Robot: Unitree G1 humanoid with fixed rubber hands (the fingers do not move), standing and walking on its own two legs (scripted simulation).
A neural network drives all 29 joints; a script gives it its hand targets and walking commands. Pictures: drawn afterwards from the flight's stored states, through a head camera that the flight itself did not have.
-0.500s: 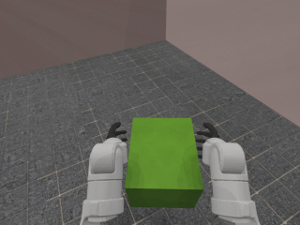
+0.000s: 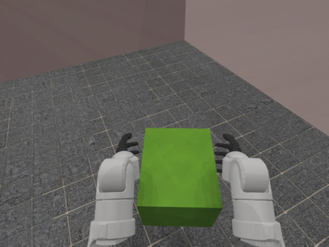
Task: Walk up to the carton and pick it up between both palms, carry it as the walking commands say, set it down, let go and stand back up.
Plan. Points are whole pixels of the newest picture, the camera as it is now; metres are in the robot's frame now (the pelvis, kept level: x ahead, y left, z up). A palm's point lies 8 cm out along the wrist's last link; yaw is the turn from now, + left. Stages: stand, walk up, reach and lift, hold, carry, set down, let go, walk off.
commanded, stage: carry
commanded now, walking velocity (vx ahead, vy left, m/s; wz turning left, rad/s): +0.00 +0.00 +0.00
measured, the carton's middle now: (177, 175) +0.32 +0.00 +0.00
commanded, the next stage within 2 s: hold in 0.68 s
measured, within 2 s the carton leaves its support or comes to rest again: neither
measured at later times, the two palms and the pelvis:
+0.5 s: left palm (125, 160) +0.31 +0.12 +0.09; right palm (233, 160) +0.31 -0.13 +0.09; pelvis +0.01 +0.00 +0.00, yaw +0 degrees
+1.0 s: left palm (123, 173) +0.29 +0.13 +0.07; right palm (236, 170) +0.29 -0.14 +0.07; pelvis -0.01 -0.01 +0.01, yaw +4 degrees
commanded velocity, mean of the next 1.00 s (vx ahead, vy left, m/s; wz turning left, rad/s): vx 0.00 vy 0.00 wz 0.00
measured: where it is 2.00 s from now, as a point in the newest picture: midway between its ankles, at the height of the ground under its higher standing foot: outside the picture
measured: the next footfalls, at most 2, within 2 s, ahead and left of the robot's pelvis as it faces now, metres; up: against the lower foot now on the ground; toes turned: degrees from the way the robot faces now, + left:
none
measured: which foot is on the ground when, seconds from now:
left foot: down 0.00-1.00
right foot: down 0.00-1.00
